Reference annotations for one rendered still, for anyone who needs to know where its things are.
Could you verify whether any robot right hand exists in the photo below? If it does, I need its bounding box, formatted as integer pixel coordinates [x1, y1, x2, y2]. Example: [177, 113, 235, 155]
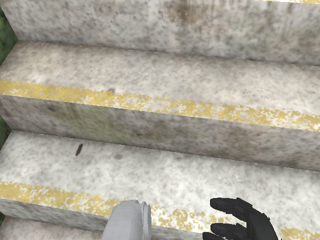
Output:
[202, 197, 282, 240]

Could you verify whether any left robot thigh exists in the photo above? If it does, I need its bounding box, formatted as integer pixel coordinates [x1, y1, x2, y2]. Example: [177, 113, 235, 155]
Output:
[100, 200, 152, 240]

